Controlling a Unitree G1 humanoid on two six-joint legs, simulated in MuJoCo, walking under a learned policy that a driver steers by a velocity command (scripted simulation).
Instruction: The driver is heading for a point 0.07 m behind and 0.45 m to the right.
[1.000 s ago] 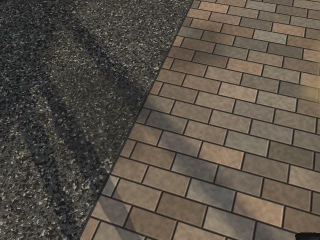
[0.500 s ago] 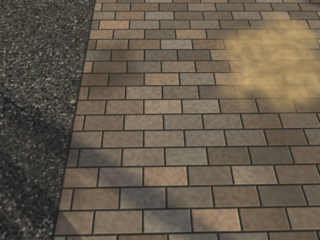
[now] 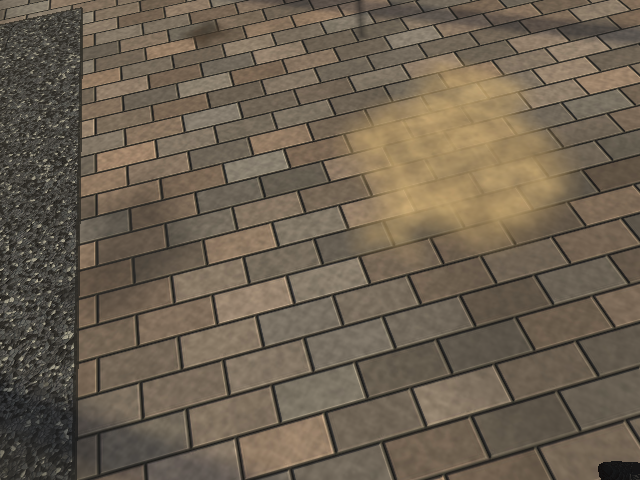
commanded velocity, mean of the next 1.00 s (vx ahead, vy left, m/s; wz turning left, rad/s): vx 0.15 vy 0.00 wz -0.37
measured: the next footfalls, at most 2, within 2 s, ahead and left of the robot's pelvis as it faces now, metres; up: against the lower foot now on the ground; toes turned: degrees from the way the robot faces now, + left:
left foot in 0.14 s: +0.21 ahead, +0.14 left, +0.00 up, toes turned -8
right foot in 0.56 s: +0.27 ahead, -0.12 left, +0.00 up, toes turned -22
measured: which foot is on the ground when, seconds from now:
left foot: up 0.00-0.12, down 0.14-0.56, up 0.58-0.84, down 0.86-1.00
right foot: down 0.00-0.14, up 0.16-0.54, down 0.56-1.00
